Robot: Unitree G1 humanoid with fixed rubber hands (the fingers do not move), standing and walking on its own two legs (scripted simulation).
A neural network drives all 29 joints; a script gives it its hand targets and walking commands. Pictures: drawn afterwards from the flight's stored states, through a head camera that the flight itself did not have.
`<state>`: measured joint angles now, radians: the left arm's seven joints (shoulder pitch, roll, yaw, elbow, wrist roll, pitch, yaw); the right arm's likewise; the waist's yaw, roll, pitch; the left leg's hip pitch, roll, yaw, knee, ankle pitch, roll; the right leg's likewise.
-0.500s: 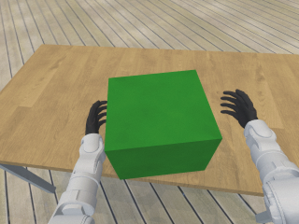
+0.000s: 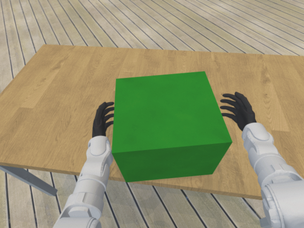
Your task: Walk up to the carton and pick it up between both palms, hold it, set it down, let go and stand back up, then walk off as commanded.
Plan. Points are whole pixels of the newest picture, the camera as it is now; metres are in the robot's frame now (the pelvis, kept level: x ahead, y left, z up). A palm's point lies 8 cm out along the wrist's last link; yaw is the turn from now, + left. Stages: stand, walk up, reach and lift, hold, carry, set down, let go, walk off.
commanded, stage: reach and lift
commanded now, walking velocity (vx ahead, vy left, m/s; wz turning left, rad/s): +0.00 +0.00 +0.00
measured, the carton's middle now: (165, 127) +0.40 +0.01 -0.01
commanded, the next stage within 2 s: none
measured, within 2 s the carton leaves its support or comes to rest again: leaves its support in 1.08 s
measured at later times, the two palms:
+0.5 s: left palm (101, 131) +0.35 +0.18 +0.05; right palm (238, 121) +0.40 -0.19 +0.04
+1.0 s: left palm (104, 131) +0.35 +0.17 +0.05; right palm (236, 116) +0.40 -0.19 +0.05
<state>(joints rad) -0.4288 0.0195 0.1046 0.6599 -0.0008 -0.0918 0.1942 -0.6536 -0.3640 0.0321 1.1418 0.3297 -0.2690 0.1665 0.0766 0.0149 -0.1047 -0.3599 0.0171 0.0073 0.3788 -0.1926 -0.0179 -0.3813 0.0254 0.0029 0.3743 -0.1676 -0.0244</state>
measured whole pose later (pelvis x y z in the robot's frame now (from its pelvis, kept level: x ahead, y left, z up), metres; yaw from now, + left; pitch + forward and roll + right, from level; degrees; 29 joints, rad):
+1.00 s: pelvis +0.00 +0.00 +0.00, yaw +0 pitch +10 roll +0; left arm -0.45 -0.02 0.10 0.64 0.00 -0.04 0.22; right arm -0.67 -0.30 0.03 1.08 0.29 -0.22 0.06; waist 0.08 0.00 -0.11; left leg -0.36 0.02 0.01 0.38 -0.19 -0.02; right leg -0.38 0.03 0.00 0.37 -0.16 -0.02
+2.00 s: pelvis -0.03 +0.01 +0.00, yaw +0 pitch +4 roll -1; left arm -0.54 0.05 0.15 0.40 0.00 0.44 0.13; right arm -0.62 -0.22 -0.09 0.69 0.24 0.24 -0.06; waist 0.03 -0.04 -0.15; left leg -0.28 0.02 0.01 0.38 -0.17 -0.01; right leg -0.27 0.03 0.00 0.31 -0.11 -0.01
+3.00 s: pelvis -0.03 +0.01 +0.00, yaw +0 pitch +0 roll -1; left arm -0.63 0.08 0.24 0.34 0.07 0.60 0.03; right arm -0.66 -0.17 -0.12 0.56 0.24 0.37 -0.13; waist 0.00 -0.03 -0.13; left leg -0.21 0.02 0.01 0.38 -0.17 -0.01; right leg -0.20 0.03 0.00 0.31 -0.11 -0.01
